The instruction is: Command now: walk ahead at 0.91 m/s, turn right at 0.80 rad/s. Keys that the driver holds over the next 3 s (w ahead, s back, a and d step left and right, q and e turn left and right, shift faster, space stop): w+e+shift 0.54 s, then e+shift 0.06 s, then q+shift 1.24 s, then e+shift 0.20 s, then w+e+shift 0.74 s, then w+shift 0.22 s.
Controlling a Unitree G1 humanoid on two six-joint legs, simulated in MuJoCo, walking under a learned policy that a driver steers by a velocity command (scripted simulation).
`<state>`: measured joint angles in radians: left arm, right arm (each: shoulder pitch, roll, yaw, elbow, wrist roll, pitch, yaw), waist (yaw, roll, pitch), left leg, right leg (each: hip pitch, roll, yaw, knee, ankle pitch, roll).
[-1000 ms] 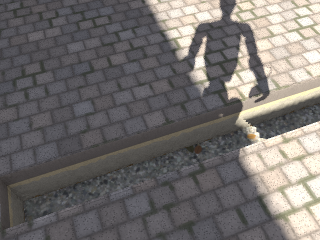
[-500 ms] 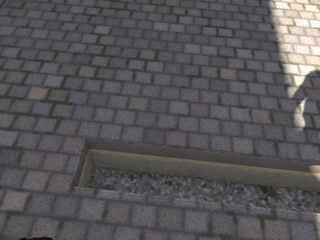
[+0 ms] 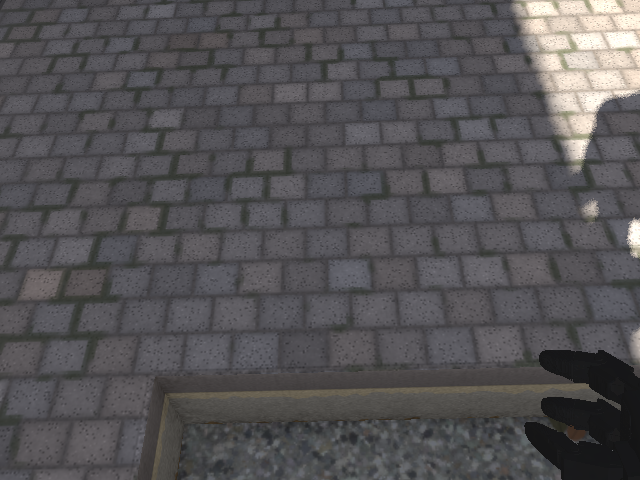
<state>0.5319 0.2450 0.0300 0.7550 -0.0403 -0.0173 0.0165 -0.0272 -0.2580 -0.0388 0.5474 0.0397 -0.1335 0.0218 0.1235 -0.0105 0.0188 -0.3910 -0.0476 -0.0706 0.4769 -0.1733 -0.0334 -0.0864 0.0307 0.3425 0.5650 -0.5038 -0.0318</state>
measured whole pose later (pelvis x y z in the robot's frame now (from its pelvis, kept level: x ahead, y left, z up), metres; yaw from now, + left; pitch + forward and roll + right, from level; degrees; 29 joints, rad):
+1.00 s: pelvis +0.76 -0.22 +0.02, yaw -30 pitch +2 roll -1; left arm -0.04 0.27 0.03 0.62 0.01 -0.11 -0.01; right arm 0.38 -0.26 -0.06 0.76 0.02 -0.06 -0.03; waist -0.06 0.01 0.13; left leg -0.32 -0.13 -0.12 0.33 -0.03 0.09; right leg -0.60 0.04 0.14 1.04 -0.34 0.03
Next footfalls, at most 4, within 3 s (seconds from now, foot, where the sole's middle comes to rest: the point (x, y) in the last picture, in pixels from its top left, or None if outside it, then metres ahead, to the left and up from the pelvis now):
0.38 right None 0.37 -0.16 -0.76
0.76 left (491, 296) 0.89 -0.23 -0.76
1.28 right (574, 264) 1.00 -0.43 -0.76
1.74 left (470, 273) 0.95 -0.18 -0.76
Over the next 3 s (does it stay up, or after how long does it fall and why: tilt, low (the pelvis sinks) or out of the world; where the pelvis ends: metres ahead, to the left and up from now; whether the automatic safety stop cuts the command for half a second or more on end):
stays up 1.53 -0.41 0.01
